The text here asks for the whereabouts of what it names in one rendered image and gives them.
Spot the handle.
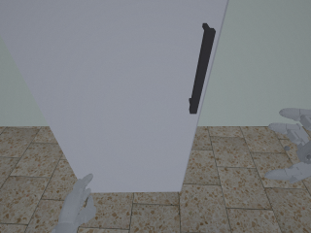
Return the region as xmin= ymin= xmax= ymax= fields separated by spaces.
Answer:
xmin=189 ymin=22 xmax=216 ymax=115

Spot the left robot hand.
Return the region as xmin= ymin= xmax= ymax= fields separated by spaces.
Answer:
xmin=57 ymin=173 xmax=96 ymax=228

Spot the fridge door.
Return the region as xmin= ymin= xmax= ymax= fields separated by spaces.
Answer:
xmin=0 ymin=0 xmax=227 ymax=193

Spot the right robot hand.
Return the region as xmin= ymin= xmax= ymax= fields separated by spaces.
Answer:
xmin=264 ymin=108 xmax=311 ymax=184

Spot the left robot forearm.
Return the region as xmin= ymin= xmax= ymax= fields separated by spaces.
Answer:
xmin=52 ymin=222 xmax=77 ymax=233

